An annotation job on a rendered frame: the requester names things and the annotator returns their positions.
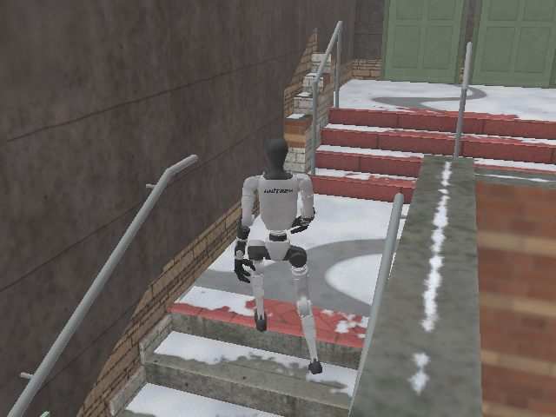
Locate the robot left upper arm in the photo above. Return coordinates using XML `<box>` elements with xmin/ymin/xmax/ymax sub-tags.
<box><xmin>242</xmin><ymin>175</ymin><xmax>260</xmax><ymax>226</ymax></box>

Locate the right robot forearm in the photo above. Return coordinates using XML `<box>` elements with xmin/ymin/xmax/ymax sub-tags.
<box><xmin>300</xmin><ymin>207</ymin><xmax>315</xmax><ymax>226</ymax></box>

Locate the right robot foot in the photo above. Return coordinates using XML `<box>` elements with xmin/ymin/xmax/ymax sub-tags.
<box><xmin>308</xmin><ymin>359</ymin><xmax>322</xmax><ymax>374</ymax></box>

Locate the robot right upper arm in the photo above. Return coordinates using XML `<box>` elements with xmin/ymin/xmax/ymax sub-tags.
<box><xmin>296</xmin><ymin>174</ymin><xmax>314</xmax><ymax>218</ymax></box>

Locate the left robot forearm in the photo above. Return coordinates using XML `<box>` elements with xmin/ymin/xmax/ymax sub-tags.
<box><xmin>234</xmin><ymin>213</ymin><xmax>250</xmax><ymax>260</ymax></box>

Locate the robot left hand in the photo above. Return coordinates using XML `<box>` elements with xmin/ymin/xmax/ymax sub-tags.
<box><xmin>234</xmin><ymin>259</ymin><xmax>255</xmax><ymax>283</ymax></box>

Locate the humanoid robot torso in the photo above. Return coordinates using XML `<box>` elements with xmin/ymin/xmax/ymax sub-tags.
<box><xmin>258</xmin><ymin>171</ymin><xmax>298</xmax><ymax>261</ymax></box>

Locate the robot right hand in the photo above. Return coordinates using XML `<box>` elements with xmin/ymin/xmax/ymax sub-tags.
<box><xmin>290</xmin><ymin>216</ymin><xmax>309</xmax><ymax>234</ymax></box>

